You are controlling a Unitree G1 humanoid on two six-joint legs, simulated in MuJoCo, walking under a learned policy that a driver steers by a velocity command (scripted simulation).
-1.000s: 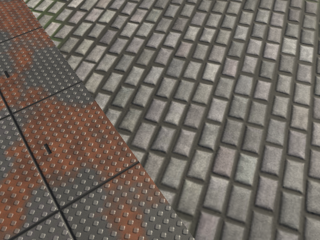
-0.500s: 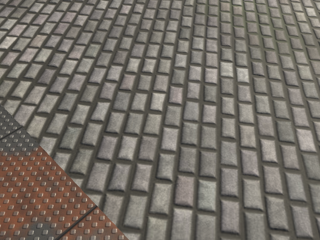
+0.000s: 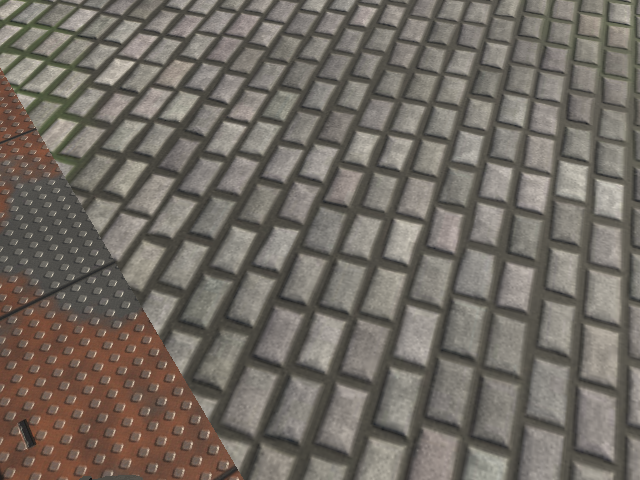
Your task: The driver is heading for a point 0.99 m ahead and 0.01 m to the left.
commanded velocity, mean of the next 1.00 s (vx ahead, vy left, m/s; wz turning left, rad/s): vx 0.49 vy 0.00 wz -0.06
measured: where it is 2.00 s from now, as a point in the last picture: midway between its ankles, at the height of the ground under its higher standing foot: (313, 297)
